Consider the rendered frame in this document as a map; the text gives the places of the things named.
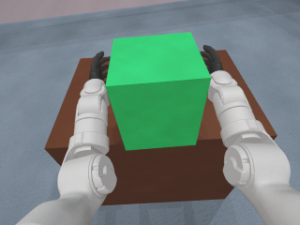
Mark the right robot forearm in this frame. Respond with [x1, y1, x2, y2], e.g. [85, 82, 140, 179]
[207, 70, 291, 173]

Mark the robot right upper arm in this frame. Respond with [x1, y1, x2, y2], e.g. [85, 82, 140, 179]
[222, 142, 300, 225]

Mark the carton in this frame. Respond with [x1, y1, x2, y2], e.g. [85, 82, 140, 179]
[105, 32, 211, 151]

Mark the right robot hand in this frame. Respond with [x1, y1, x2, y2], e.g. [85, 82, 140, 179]
[200, 45, 224, 74]

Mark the robot left upper arm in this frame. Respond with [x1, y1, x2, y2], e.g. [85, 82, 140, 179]
[16, 153, 117, 225]

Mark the left robot forearm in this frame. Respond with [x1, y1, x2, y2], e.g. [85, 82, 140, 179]
[57, 79, 110, 192]

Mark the pedestal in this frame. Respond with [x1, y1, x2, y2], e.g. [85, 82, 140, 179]
[44, 50, 277, 206]

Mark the left robot hand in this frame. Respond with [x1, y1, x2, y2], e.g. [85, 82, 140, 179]
[89, 51, 111, 84]

